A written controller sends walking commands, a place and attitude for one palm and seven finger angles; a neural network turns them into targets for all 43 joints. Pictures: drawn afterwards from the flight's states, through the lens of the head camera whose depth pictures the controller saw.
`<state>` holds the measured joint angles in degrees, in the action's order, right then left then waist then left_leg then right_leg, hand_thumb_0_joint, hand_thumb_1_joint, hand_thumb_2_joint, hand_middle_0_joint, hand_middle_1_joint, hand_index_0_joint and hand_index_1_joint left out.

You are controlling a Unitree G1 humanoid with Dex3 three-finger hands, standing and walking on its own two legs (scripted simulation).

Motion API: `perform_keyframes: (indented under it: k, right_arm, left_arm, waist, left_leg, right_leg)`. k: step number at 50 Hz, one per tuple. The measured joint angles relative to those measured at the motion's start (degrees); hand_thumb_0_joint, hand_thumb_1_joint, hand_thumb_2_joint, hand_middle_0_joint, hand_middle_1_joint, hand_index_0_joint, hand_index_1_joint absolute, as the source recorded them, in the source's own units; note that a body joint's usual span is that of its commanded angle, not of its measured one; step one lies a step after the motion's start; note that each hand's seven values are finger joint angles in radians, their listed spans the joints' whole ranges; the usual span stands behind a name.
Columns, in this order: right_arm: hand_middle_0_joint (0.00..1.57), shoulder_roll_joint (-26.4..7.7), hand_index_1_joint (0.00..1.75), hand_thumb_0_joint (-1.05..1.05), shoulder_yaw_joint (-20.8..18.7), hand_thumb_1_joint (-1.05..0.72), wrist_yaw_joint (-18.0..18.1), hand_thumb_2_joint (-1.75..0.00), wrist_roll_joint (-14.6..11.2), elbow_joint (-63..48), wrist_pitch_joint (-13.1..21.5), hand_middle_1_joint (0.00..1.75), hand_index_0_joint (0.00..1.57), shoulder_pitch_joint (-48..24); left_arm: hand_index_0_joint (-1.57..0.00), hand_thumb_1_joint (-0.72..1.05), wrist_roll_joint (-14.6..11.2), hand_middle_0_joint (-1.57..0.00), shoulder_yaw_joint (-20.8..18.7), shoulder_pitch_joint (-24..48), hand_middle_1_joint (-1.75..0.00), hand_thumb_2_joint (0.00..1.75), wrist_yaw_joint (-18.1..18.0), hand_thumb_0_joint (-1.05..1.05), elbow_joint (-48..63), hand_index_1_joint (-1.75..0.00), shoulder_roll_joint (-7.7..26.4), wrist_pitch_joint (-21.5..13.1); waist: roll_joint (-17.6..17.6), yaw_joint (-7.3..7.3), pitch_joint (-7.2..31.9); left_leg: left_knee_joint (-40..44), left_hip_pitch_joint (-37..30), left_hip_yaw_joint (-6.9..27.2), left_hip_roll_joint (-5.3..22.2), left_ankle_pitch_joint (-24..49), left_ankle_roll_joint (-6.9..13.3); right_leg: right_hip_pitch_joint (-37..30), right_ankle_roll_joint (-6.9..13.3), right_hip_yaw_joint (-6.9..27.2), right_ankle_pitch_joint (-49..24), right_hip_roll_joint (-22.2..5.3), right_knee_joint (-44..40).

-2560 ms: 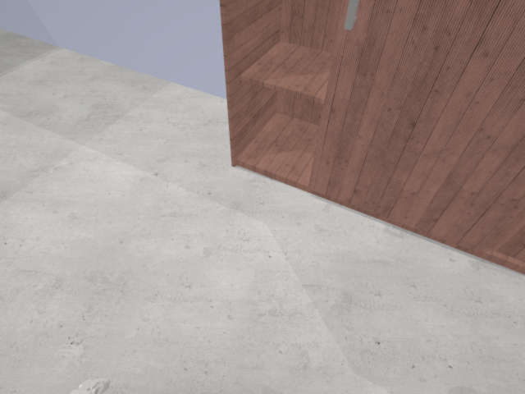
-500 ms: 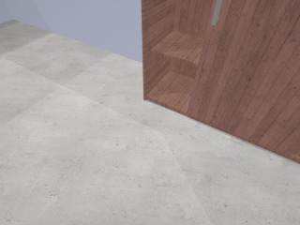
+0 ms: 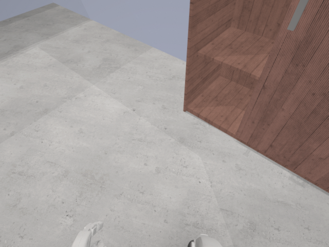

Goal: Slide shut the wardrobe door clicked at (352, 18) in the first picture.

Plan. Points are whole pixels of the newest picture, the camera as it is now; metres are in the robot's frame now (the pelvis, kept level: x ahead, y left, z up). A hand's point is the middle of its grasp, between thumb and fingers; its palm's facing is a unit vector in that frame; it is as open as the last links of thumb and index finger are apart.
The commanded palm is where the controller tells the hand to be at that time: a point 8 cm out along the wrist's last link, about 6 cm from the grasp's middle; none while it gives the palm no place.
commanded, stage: walk to a spot facing it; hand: right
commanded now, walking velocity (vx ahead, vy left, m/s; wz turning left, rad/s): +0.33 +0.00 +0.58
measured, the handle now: (305, 1) +0.83 -0.50 +0.19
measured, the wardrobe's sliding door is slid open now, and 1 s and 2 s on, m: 0.44 0.44 0.44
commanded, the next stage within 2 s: turn to face it in 0.68 s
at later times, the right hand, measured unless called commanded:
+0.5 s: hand (211, 165) +0.38 -0.15 -0.14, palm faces -0.35 +0.92 -0.17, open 7.4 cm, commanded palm none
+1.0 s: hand (194, 136) +0.52 -0.11 -0.17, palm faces -0.40 +0.89 -0.20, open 7.4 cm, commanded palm none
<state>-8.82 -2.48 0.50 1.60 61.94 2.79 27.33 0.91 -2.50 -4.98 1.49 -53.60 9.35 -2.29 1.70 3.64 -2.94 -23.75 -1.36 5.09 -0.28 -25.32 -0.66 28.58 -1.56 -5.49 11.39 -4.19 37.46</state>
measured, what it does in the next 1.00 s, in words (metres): walks ahead, turning left: right foot, then left foot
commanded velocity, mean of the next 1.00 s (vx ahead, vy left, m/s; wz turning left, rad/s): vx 0.18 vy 0.00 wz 0.30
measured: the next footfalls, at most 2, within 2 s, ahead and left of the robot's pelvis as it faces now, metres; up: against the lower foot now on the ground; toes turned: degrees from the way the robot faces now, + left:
right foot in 0.02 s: +0.16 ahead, -0.12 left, +0.00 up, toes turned -6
left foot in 0.62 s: +0.33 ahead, +0.16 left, +0.00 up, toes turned +30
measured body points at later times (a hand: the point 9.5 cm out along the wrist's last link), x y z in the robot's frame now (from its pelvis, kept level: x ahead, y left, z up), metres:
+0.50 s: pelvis +0.19 -0.02 +0.01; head +0.23 -0.02 +0.46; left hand +0.04 +0.18 -0.13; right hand +0.40 -0.20 -0.13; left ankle +0.27 +0.15 -0.68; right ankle +0.12 -0.12 -0.72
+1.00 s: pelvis +0.38 +0.04 +0.00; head +0.39 +0.02 +0.45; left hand +0.36 +0.30 -0.12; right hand +0.54 -0.16 -0.15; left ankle +0.30 +0.14 -0.72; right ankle +0.49 -0.03 -0.73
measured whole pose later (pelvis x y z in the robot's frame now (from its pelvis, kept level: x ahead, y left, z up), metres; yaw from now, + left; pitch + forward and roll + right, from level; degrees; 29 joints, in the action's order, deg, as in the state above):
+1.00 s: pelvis +0.38 +0.04 +0.00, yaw +27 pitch -1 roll +3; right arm -11.8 -2.6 1.2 1.0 56.2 0.8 13.2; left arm 1.0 -1.7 -8.7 -0.3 -53.9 10.7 -1.3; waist -1.1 0.3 -1.2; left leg -30.6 11.4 -3.4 -1.7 -18.4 -0.1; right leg 22.7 -2.6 -3.2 10.9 -5.2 36.5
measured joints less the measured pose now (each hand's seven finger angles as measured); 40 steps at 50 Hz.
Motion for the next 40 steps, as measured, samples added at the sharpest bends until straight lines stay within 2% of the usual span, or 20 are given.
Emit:
perform_keyframes:
  k: [1,3,5,6,8,10,14,20,24,27,29,30,31,32,34,35,37,40]
  right_arm:
    - [0.21,-0.26,0.3,0.01,-0.38,-0.9,-0.03,-0.9,-0.22,-0.07,-0.14,0.3,0.2,0.21]
    - [0.2,-1.46,0.3,0.01,-1.15,-0.9,-0.29,-0.9,-0.72,-0.05,-1.16,0.3,0.2,-1.73]
    - [0.2,-2.91,0.3,0.01,-1.78,-0.91,-0.52,-0.9,-0.63,-0.56,-1.88,0.3,0.2,-4.19]
    - [0.2,-3.64,0.3,0.01,-2.15,-0.91,-0.79,-0.9,-0.42,-1.12,-2.12,0.3,0.2,-5.62]
    - [0.2,-4.82,0.3,0.01,-2.81,-0.91,-1.33,-0.9,-0.02,-2.92,-2.53,0.3,0.2,-8.52]
    - [0.2,-5.44,0.3,0.01,-3.34,-0.91,-1.69,-0.9,0.24,-5.1,-2.83,0.3,0.19,-10.85]
    - [0.19,-5.65,0.29,0.01,-3.88,-0.91,-2.23,-0.9,0.63,-8.22,-3.6,0.3,0.19,-14.61]
    - [0.19,-4.67,0.29,0.0,-3.24,-0.91,-2.95,-0.9,0.71,-9.8,-4.76,0.3,0.19,-19.23]
    - [0.19,-3.45,0.29,0.01,-2.41,-0.91,-3.23,-0.9,0.46,-10.1,-5.22,0.3,0.19,-21.89]
    - [0.19,-2.33,0.29,0.01,-1.79,-0.91,-3.37,-0.9,0.32,-10.47,-5.0,0.3,0.19,-23.67]
    - [0.2,-1.76,0.3,0.01,-1.28,-0.91,-3.44,-0.9,0.29,-10.97,-4.25,0.3,0.19,-24.39]
    - [0.2,-1.71,0.3,0.01,-1.03,-0.91,-3.48,-0.9,0.33,-11.24,-3.49,0.3,0.19,-24.42]
    - [0.2,-2.01,0.3,0.01,-0.75,-0.91,-3.5,-0.9,0.37,-11.55,-2.49,0.3,0.19,-24.19]
    - [0.2,-2.03,0.3,0.01,-0.68,-0.91,-3.17,-0.9,0.05,-11.61,-1.47,0.3,0.19,-24.09]
    - [0.2,-1.87,0.3,0.0,-0.41,-0.91,-2.38,-0.9,-0.82,-11.48,-0.63,0.3,0.2,-23.07]
    - [0.2,-1.82,0.3,0.0,-0.28,-0.91,-2.02,-0.9,-1.08,-11.21,-0.69,0.3,0.2,-22.18]
    - [0.2,-1.72,0.3,0.0,-0.16,-0.91,-1.31,-0.9,-1.16,-10.2,-0.98,0.3,0.2,-20.06]
    - [0.2,-1.95,0.3,0.0,-0.77,-0.92,-0.43,-0.9,-0.85,-8.55,-1.4,0.3,0.2,-17.35]
  left_arm:
    - [-0.2,0.91,0.23,-0.2,0.28,0.19,-0.3,0.9,-0.23,0.01,0.58,-0.3,0.03,-0.82]
    - [-0.2,0.91,0.63,-0.2,0.58,0.57,-0.3,0.9,-0.84,0.01,1.06,-0.3,-0.54,-2.0]
    - [-0.2,0.91,0.65,-0.2,0.93,-0.46,-0.3,0.9,-1.19,0.01,0.84,-0.3,-1.15,-2.17]
    - [-0.2,0.91,0.67,-0.2,0.92,-1.44,-0.3,0.9,-1.4,0.0,0.52,-0.3,-1.45,-2.22]
    - [-0.2,0.91,0.67,-0.2,0.77,-3.89,-0.3,0.9,-1.84,0.0,-0.64,-0.3,-1.84,-2.33]
    - [-0.21,0.92,0.28,-0.21,-0.1,-6.5,-0.3,0.9,-2.55,0.0,-1.89,-0.3,-1.77,-2.51]
    - [-0.2,0.94,0.24,-0.21,-0.93,-11.09,-0.3,0.9,-2.91,-0.01,-3.89,-0.3,0.25,-2.63]
    - [-0.2,0.93,0.24,-0.2,-0.85,-17.02,-0.3,0.9,-2.74,0.0,-6.31,-0.3,1.51,-2.32]
    - [-0.2,0.92,0.67,-0.2,-0.49,-19.69,-0.3,0.9,-2.51,0.0,-7.3,-0.3,1.11,-1.72]
    - [-0.2,0.91,0.99,-0.2,-0.26,-21.22,-0.3,0.9,-2.38,0.01,-7.77,-0.3,0.57,-1.14]
    - [-0.2,0.91,1.03,-0.2,-0.18,-22.19,-0.3,0.9,-2.16,0.01,-7.9,-0.3,0.18,-0.66]
    - [-0.2,0.91,0.9,-0.2,-0.07,-22.81,-0.3,0.9,-1.98,0.01,-7.95,-0.3,-0.14,-0.34]
    - [-0.2,0.91,0.53,-0.2,0.08,-23.59,-0.3,0.9,-1.65,0.01,-7.88,-0.3,-0.69,0.09]
    - [-0.2,0.91,0.13,-0.2,0.21,-23.06,-0.3,0.9,-1.47,0.01,-7.89,-0.3,-0.89,0.75]
    - [-0.2,0.91,-0.28,-0.2,0.15,-20.11,-0.3,0.9,-1.77,0.01,-7.36,-0.3,-0.71,1.82]
    - [-0.2,0.91,-0.24,-0.2,0.02,-18.32,-0.3,0.9,-1.94,0.01,-6.71,-0.3,-0.52,2.08]
    - [-0.2,0.91,0.12,-0.2,-0.17,-14.39,-0.3,0.9,-2.17,0.01,-4.84,-0.3,-0.03,2.38]
    - [-0.2,0.91,0.44,-0.2,-0.39,-8.87,-0.3,0.9,-2.37,0.01,-1.3,-0.3,0.48,2.22]
  waist:
    - [-0.14,-0.06,0.09]
    - [0.66,-0.26,-0.69]
    - [1.18,-0.46,-0.64]
    - [1.37,-0.67,-0.5]
    - [1.48,-0.97,-0.09]
    - [1.46,-1.19,0.69]
    - [1.25,-2.38,1.77]
    - [0.53,-4.6,0.87]
    - [-0.04,-6.45,-0.87]
    - [-0.72,-7.67,-2.16]
    - [-1.53,-8.13,-2.86]
    - [-1.67,-8.06,-3.05]
    - [-1.01,-7.87,-2.81]
    - [-0.89,-7.32,-3.1]
    - [-1.13,-6.82,-4.09]
    - [-1.31,-6.71,-4.24]
    - [-1.7,-6.46,-3.8]
    - [-2.04,-6.16,-2.5]
  left_leg:
    - [-5.05,1.4,0.39,-0.19,-2.32,0.2]
    - [-24.83,8.73,0.01,-0.35,-5.32,1.46]
    - [-41.52,16.75,-1.91,-0.29,-2.67,2.22]
    - [-46.29,20.21,-3.44,0.32,-0.15,2.3]
    - [-49.97,25.97,-6.12,1.88,4.52,2.02]
    - [-49.8,30.74,-7.43,3.28,8.24,1.41]
    - [-46.55,37.25,-7.68,5.41,14.89,-0.08]
    - [-35.6,39.31,-8.43,7.19,19.4,-1.27]
    - [-25.52,36.82,-10.23,6.78,18.22,-0.45]
    - [-19.58,34.09,-11.73,5.31,15.67,1.12]
    - [-15.79,31.23,-13.18,3.42,12.7,2.74]
    - [-13.0,28.81,-13.99,2.33,12.72,3.62]
    - [-10.82,26.77,-14.12,2.06,15.91,5.01]
    - [-13.08,27.38,-13.8,1.58,16.02,5.67]
    - [-15.71,26.68,-12.69,0.31,12.13,5.79]
    - [-15.02,25.44,-12.1,-0.35,11.05,5.58]
    - [-11.94,22.98,-10.69,-1.5,11.29,4.61]
    - [-8.01,20.54,-8.56,-2.33,12.36,4.35]
  right_leg:
    - [-2.14,1.31,-0.21,-1.3,-0.03,-2.46]
    - [-2.3,3.76,-2.05,0.65,-0.46,1.98]
    - [-4.79,4.33,-4.05,3.6,-1.05,2.29]
    - [-6.55,4.14,-4.87,3.95,-1.12,0.87]
    - [-10.04,4.01,-6.31,3.46,-0.98,-2.91]
    - [-13.17,4.28,-8.0,3.09,-0.64,-6.71]
    - [-18.58,4.54,-11.33,3.1,0.44,-12.65]
    - [-25.47,3.66,-15.34,5.56,0.99,-16.9]
    - [-29.2,2.06,-17.86,8.64,0.15,-17.04]
    - [-31.34,0.3,-19.81,11.77,-1.18,-15.65]
    - [-31.83,-1.13,-20.83,14.89,-3.24,-12.07]
    - [-31.17,-1.63,-20.96,16.68,-4.8,-7.68]
    - [-28.82,-1.81,-20.02,17.8,-6.38,-0.05]
    - [-24.52,-2.25,-16.05,19.27,-7.25,10.97]
    - [-15.56,-2.34,-6.64,19.03,-5.88,29.87]
    - [-11.75,-2.4,-3.57,17.14,-5.24,35.28]
    - [-5.44,-2.66,-0.18,13.58,-5.09,37.95]
    - [1.16,-3.37,2.21,10.87,-5.33,31.91]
